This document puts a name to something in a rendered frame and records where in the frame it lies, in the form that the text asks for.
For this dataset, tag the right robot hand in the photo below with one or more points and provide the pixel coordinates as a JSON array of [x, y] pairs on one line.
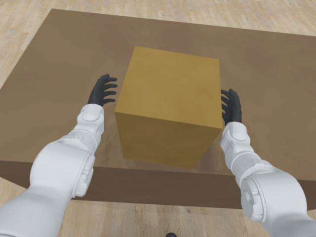
[[233, 109]]

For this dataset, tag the robot left upper arm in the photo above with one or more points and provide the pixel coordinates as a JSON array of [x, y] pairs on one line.
[[61, 173]]

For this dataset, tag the carton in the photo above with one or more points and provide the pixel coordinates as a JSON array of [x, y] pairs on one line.
[[169, 109]]

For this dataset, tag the left robot hand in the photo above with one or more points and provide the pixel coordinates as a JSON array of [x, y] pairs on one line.
[[97, 95]]

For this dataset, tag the robot right upper arm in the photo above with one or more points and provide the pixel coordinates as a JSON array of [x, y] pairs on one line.
[[275, 200]]

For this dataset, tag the right robot forearm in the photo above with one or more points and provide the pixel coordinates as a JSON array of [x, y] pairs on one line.
[[240, 158]]

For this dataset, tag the pedestal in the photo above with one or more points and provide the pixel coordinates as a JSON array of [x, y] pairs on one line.
[[274, 75]]

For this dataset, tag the left robot forearm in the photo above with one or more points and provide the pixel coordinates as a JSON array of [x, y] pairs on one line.
[[86, 134]]

